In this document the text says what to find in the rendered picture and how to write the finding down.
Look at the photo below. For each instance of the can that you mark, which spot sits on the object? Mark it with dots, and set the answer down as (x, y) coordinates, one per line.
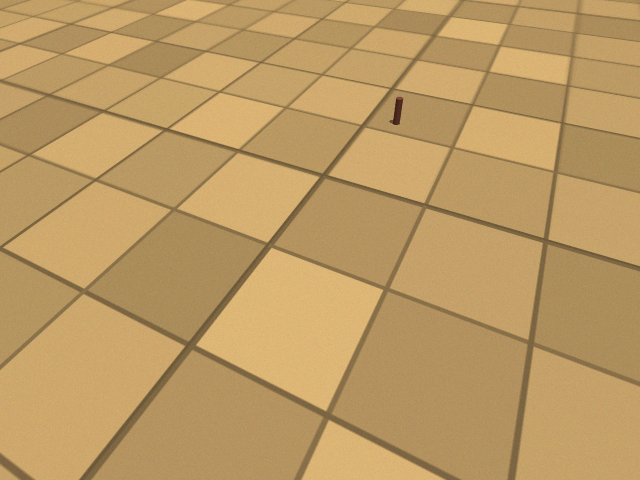
(397, 112)

